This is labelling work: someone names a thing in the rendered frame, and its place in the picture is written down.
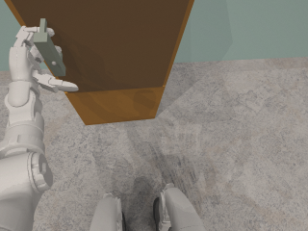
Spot robot left upper arm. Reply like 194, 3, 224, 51
0, 151, 53, 231

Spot robot left hand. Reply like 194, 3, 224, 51
9, 25, 79, 93

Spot cupboard door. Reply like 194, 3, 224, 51
11, 0, 190, 93

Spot right robot shin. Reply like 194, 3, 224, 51
159, 183, 175, 231

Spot robot left forearm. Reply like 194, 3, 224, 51
0, 81, 45, 160

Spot handle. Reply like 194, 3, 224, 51
33, 18, 66, 77

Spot robot left thigh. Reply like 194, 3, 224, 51
89, 196, 122, 231

